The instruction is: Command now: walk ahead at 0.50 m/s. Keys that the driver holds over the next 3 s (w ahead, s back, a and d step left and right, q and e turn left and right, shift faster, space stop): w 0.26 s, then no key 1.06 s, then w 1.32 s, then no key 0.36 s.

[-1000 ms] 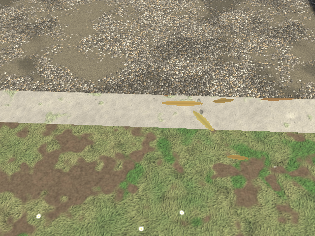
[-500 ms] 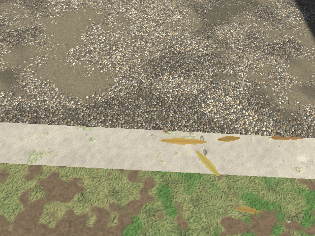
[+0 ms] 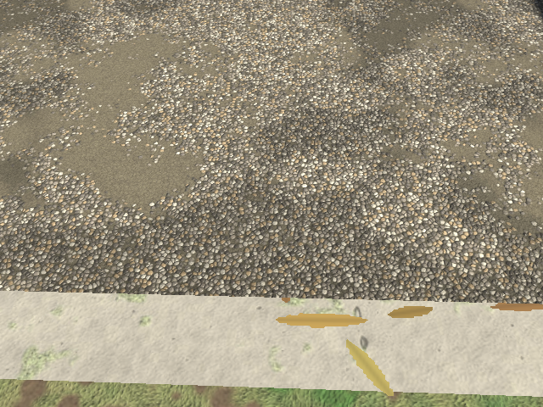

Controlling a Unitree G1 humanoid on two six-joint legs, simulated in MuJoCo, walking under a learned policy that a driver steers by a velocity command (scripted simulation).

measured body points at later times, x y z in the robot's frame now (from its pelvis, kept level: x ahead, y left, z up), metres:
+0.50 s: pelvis +0.21 +0.04 -0.01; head +0.24 +0.05 +0.44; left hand +0.21 +0.27 -0.17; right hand +0.29 -0.20 -0.15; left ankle +0.29 +0.10 -0.74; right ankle +0.14 -0.09 -0.66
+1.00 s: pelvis +0.26 +0.02 +0.01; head +0.26 +0.02 +0.46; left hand +0.25 +0.24 -0.15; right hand +0.26 -0.21 -0.15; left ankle +0.29 +0.10 -0.74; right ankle +0.26 -0.10 -0.74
